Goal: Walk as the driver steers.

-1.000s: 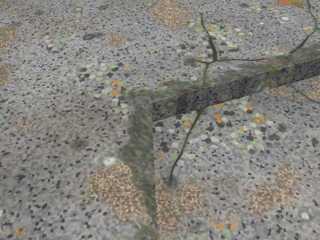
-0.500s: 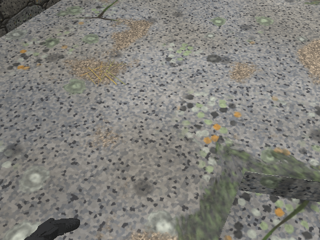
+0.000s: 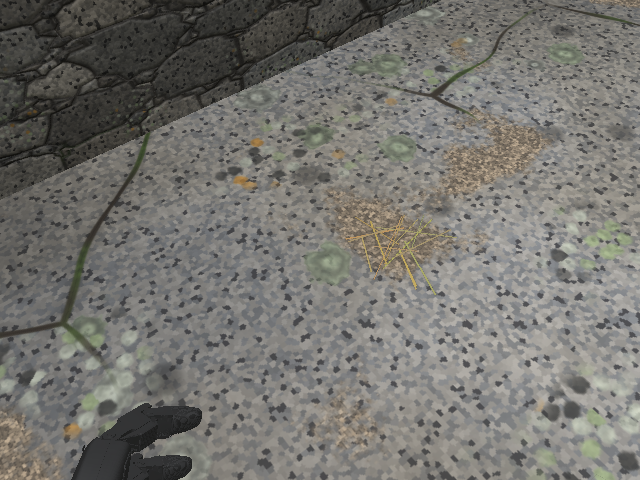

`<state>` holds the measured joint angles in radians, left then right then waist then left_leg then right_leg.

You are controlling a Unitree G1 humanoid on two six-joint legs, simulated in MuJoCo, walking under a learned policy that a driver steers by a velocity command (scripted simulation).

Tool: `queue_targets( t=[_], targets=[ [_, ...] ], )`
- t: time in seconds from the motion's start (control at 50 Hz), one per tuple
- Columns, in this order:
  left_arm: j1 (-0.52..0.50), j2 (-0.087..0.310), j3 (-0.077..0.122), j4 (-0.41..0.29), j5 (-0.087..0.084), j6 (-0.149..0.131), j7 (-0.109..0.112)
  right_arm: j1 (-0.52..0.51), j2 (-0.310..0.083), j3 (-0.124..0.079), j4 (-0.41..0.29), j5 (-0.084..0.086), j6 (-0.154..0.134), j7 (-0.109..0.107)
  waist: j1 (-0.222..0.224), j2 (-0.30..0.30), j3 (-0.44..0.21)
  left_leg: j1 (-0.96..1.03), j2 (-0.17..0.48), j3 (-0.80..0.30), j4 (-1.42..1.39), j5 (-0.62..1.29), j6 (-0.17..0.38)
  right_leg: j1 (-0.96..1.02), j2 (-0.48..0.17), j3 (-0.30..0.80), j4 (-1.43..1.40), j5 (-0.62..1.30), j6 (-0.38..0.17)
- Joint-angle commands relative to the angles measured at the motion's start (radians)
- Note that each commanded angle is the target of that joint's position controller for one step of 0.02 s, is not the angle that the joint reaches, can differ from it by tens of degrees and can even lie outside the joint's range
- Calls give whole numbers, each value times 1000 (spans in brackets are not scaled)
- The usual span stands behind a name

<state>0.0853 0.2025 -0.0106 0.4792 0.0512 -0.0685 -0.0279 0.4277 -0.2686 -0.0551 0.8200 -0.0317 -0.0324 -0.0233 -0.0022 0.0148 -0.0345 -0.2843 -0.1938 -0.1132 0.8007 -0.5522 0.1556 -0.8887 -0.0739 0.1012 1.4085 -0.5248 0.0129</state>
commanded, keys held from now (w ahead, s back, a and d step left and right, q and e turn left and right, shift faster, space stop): w+shift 0.44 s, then w+q+shift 0.04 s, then q+shift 0.36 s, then w+q+shift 0.16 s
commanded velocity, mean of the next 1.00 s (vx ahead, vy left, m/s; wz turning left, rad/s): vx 0.74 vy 0.00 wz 0.53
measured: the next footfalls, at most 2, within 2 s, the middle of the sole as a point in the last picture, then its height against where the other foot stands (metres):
right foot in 0.14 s outside the picture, level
left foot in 0.56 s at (315, 353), level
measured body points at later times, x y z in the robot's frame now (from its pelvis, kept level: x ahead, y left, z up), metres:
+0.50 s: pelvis +0.50 -0.04 +0.02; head +0.55 -0.03 +0.47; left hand +0.34 +0.17 -0.10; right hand +0.84 -0.14 -0.01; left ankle +0.70 +0.08 -0.66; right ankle +0.28 -0.16 -0.69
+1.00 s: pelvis +0.89 +0.03 +0.02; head +0.91 +0.07 +0.47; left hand +0.99 +0.35 -0.04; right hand +1.11 -0.17 -0.08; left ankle +0.74 +0.06 -0.63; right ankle +1.05 +0.00 -0.70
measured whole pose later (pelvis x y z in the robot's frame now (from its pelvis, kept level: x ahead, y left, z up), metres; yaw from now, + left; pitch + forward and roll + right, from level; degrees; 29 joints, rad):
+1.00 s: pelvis +0.89 +0.03 +0.02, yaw +34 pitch +3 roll -2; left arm 0.01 0.22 0.02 0.54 0.00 -0.08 0.03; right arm 0.29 -0.29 -0.08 0.73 0.04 -0.01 -0.01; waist -0.07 0.00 0.03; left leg -0.38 -0.14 -0.17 1.17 -0.50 0.06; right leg -0.51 0.09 0.07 0.59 -0.13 -0.01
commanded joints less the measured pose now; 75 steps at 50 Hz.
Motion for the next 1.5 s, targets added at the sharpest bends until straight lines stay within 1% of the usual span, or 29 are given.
queue_targets(
  t=[0.02, 0.08, 0.12, 0.14, 0.16, 0.18, 0.24, 0.42, 0.52, 0.56, 0.58, 0.6, 0.64, 0.7, 0.84, 0.9, 0.94, 0.96, 0.98, 1.0, 1.02, 1.12, 1.34, 1.36, 1.38, 1.42, 1.44, 1.46, 1.5],
  targets=[
    [123, 128, 31, -27, -51, 6, 1, -299, -119, -34, -150, 20, -85, 4, 112, -13, 79, -562, 111, -167, -597, 228, 139, 724, -32, -112, -532, 441, 43],
    [412, 175, 78, 123, -73, 23, 14, -268, -250, -73, -121, 3, -106, 35, 226, -3, -168, -74, 125, -103, -281, 927, 91, 932, 95, -188, -683, 451, 9],
    [642, 256, 125, 198, -70, 23, 46, -354, -178, -64, -153, -3, -101, 46, 390, -77, -225, -44, 67, -44, 376, 827, -14, 1104, 49, -205, -889, 524, -37],
    [671, 235, 114, 255, -29, 18, 42, -380, -8, -20, -192, -31, -103, 45, 321, -203, -136, -329, 2, -67, 711, 94, -19, 1185, -24, -83, -814, 425, 3],
    [535, 202, 85, 207, 21, 3, 33, -187, 99, 20, -259, 9, -105, 33, 107, -317, -112, -543, -6, -177, 843, 87, -3, 1174, -202, 380, -895, 461, -11],
    [321, 167, 90, 153, 26, -1, 26, -36, 41, 19, -235, 30, -94, 29, -24, -260, -142, -541, 62, -115, 778, 241, -16, 1052, -292, 653, -1131, 62, -112],
    [273, 112, 84, 195, -1, -25, 16, -235, -33, 9, -234, -20, -50, 47, 2, 25, 88, -509, 176, -56, 674, 293, -50, 737, -199, 393, -1189, -19, -184],
    [493, 151, 67, 378, -46, -60, 12, -591, 12, 67, -345, 8, -54, 90, 60, -47, 163, -328, 198, 227, -76, 601, -31, 769, -76, -95, -1405, 831, -120],
    [493, 254, 84, 410, -35, -22, 57, -285, -80, 30, -220, -14, -58, 59, -113, -183, -54, 76, 26, 281, -222, 496, 44, 970, -123, -225, -881, 1615, -68],
    [389, 213, 86, 346, -35, -13, 64, 28, -141, -5, -100, -22, -62, 35, -202, -80, -184, 551, 213, 37, -260, 749, 95, 628, -4, -234, -269, 852, -34],
    [496, 104, 57, 273, -68, -21, 55, 14, -226, -28, -111, -31, -52, 24, -79, 213, -360, 907, 560, -461, -156, 1481, 307, 229, 138, -172, 195, -63, 17],
    [425, 175, 59, 240, -64, -15, 61, 46, -217, -49, -118, 12, -43, 17, -127, 47, -511, 936, 553, -512, -225, 1493, 355, 144, 102, -41, 267, 26, 8],
    [191, 154, 49, 127, -53, -77, 59, -151, -184, -49, -163, 72, -53, 32, -62, -102, -250, 628, 412, -443, -412, 973, 275, 84, 62, 55, 131, 68, 38],
    [164, 173, 66, 99, -35, -56, 54, -242, -98, -23, -171, 66, -58, 31, 68, -125, -2, 164, 335, -319, -515, 1070, 228, 201, 23, 20, -73, 90, 65],
    [-46, 111, 57, 8, -54, -28, 51, -134, -164, -63, -103, 95, 22, -30, 16, 35, -71, -251, 80, -219, -339, 854, -49, 729, 239, -87, -860, 599, 88],
    [-9, 164, 90, 2, -63, -5, 61, -227, -127, -55, -145, 95, 14, -21, 93, 85, -126, -167, 92, -295, -174, 582, -66, 845, 130, 17, -985, 661, 37],
    [236, 220, 106, 32, -54, 5, 72, -97, 10, -18, -166, 28, 4, 1, 116, -112, -335, -301, 23, -136, 318, -126, -89, 1216, -202, 302, -879, 578, -95],
    [232, 286, 116, 43, -42, -10, 64, 53, -61, -15, -210, 68, -9, 27, 27, -390, -429, -504, 109, -118, 549, -94, -88, 1307, -459, 849, -1028, 7, -314],
    [161, 201, 113, 11, -41, -19, 69, -14, -131, -34, -181, 89, -3, 26, 59, -272, -304, -602, 190, -69, 649, 62, -116, 1201, -394, 877, -1123, -396, -317],
    [126, 160, 101, 13, -49, -19, 72, -115, -177, -50, -199, 76, 6, 24, 67, -185, -166, -631, 193, -24, 684, 157, -131, 1091, -313, 697, -1127, -307, -246],
    [133, 133, 78, 46, 7, -4, 64, -195, -183, -52, -204, -70, 7, 46, 43, 126, -104, -492, 162, 14, 593, 182, -116, 838, -258, 542, -1141, -139, -205],
    [170, 191, 106, 184, -30, -42, 30, -297, -83, -24, -286, -42, 40, 94, 7, -128, 19, -535, 249, 18, 510, 279, -98, 737, -178, 199, -1249, 44, -146],
    [287, 257, 127, 325, -32, -78, 29, -554, -82, 4, -290, -18, 0, 159, 67, -113, 151, -384, 265, 169, -98, 518, -76, 822, -170, -300, -1263, 723, -37],
    [278, 283, 135, 329, -39, -73, 35, -534, -84, 2, -276, -17, -2, 163, 46, -128, 133, -323, 241, 196, -153, 491, -67, 837, -185, -318, -1218, 865, -29],
    [218, 392, 160, 280, -70, -44, 72, -471, -113, -26, -292, 94, -24, 116, 0, -161, 62, -251, 194, 184, -114, 449, -73, 878, -174, -294, -1088, 1192, -26],
    [120, 411, 166, 227, -95, -16, 163, -9, -251, -74, -163, 37, -32, 156, -216, -225, -53, 93, 102, 162, -397, 446, -30, 771, -168, -261, -679, 1421, 13],
    [194, 318, 139, 217, -87, -25, 173, 91, -316, -110, -104, 33, -34, 148, -205, -52, -152, 424, 105, 117, -433, 625, 40, 538, -73, -264, -395, 864, 57],
    [291, 147, 81, 196, -1, -42, 138, -6, -359, -109, -179, 13, -15, 116, -62, 309, -216, 768, 350, -297, -310, 1108, 272, -11, 123, -255, 17, -135, 139],
    [290, 218, 58, 200, -47, -55, 126, -122, -327, -100, -232, 35, 17, 61, -88, 114, -422, 653, 406, -330, -375, 1158, 337, 68, 93, -18, 136, -59, 30]
  ],
)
